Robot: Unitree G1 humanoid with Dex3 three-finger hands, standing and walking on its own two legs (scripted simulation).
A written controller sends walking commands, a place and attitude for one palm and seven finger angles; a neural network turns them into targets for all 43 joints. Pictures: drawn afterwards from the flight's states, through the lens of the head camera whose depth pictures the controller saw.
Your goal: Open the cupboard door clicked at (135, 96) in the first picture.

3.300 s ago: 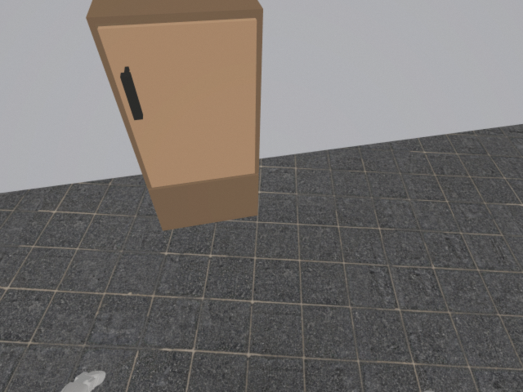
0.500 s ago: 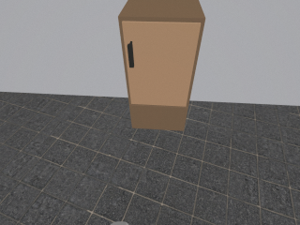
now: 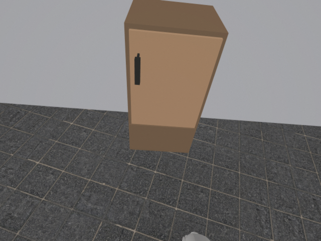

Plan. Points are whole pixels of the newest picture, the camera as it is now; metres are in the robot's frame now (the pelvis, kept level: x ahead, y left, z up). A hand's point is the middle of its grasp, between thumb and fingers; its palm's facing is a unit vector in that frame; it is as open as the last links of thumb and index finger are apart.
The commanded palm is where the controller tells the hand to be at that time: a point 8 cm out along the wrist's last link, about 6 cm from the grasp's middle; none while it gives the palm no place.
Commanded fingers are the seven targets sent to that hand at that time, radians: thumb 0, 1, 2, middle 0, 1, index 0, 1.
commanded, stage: take the last steps up to it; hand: left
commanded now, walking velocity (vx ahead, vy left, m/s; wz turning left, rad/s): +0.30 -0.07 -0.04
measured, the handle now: (137, 69) +0.86 +0.16 -0.03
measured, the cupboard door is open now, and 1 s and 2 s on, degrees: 0 0 0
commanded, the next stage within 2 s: come to a stop and stand still in 0.66 s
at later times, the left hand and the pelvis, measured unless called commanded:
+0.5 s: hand (118, 221) +0.22 +0.13 -0.18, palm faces +0.05 -0.98 -0.20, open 7.2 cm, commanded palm none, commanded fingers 0.00 0.90 0.90 -0.20 -0.30 -0.20 -0.30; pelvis +0.19 -0.05 -0.01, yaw +1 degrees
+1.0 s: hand (120, 187) +0.33 +0.15 -0.19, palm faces +0.05 -0.98 -0.17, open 7.3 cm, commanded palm none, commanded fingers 0.00 0.90 0.90 -0.20 -0.30 -0.20 -0.30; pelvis +0.31 -0.03 +0.00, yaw +1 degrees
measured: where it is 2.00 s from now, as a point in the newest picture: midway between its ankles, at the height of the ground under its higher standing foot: outside the picture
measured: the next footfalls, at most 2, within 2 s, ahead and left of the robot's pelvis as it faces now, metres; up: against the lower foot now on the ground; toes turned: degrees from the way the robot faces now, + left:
right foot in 0.24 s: +0.25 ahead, -0.15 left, +0.00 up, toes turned -9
left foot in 0.66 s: +0.34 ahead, +0.07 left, +0.00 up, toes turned +10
